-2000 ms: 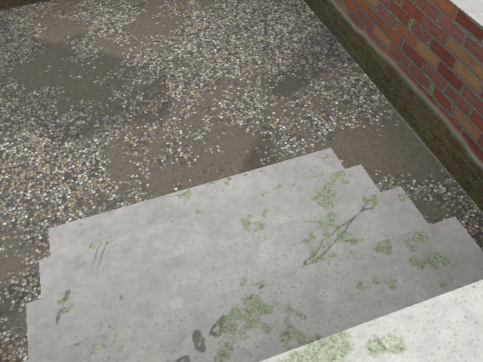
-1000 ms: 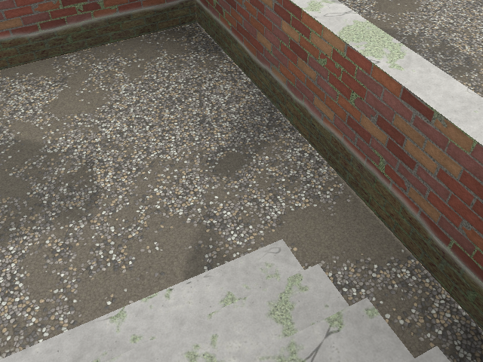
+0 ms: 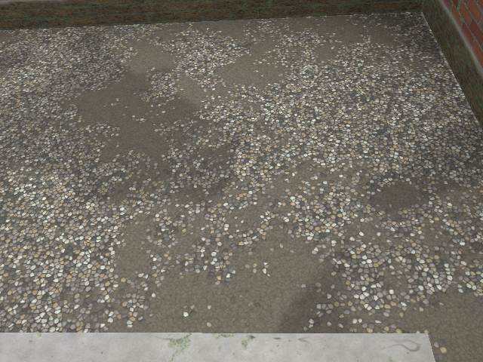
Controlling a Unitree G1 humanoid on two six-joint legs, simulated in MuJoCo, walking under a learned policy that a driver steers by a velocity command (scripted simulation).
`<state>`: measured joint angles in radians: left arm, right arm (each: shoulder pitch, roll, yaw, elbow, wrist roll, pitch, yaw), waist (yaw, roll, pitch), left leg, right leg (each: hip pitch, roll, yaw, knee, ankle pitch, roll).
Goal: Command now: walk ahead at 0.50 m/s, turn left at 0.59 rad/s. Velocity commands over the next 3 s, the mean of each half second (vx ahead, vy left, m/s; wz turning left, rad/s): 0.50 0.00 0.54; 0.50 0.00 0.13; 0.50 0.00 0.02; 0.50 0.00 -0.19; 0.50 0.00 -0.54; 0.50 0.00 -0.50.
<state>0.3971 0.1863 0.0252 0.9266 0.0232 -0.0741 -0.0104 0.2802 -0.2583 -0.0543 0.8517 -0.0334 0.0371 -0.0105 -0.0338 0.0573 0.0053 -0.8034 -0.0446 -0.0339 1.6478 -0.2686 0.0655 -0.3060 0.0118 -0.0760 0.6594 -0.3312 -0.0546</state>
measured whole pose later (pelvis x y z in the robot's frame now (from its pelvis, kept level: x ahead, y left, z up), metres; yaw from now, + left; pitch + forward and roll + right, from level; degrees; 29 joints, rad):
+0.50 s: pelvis +0.25 +0.04 -0.14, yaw +15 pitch -2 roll -4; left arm 0.61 0.17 0.02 1.07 0.04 -0.03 0.04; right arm 0.00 -0.19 -0.04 0.89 -0.03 -0.03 0.02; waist 0.13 0.06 0.07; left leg -0.31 0.01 0.05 0.36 0.20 0.12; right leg -0.11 -0.06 -0.25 1.45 -0.85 -0.05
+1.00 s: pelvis +0.49 +0.09 -0.24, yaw +19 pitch +0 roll +2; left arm 0.14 0.24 0.07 0.87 0.03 0.00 -0.05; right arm 0.49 -0.19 -0.02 1.02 -0.04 -0.06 -0.04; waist -0.08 -0.04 -0.05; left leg -0.24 -0.10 0.04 1.04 -0.80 0.08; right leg -0.53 -0.05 0.08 0.63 0.31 -0.01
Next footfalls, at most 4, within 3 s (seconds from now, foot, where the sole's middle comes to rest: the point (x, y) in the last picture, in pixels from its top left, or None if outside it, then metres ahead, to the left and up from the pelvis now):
0.48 left None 0.37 0.14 -0.93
1.08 right None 0.68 0.02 -1.10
1.66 left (173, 307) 1.00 0.38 -1.28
2.10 right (201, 249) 1.29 0.27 -1.28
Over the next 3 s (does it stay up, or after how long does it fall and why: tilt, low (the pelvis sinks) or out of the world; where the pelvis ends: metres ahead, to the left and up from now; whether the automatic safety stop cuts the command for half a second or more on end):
stays up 1.59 0.33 -0.49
